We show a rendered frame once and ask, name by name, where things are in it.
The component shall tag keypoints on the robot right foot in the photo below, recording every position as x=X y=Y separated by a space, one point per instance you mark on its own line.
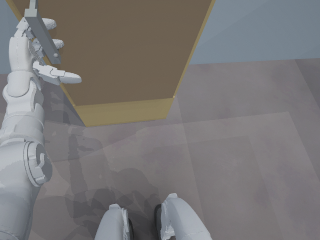
x=157 y=220

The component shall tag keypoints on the left robot forearm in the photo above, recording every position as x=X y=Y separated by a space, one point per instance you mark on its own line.
x=24 y=119

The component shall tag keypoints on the cupboard door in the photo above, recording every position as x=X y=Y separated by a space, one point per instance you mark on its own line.
x=123 y=50

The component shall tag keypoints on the left robot hand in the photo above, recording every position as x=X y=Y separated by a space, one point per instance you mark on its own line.
x=23 y=55

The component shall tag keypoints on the left robot shin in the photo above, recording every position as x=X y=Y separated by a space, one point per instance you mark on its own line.
x=113 y=206

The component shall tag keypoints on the left robot upper arm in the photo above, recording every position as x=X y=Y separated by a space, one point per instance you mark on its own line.
x=24 y=168

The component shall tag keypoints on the handle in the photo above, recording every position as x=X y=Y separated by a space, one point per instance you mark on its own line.
x=41 y=32

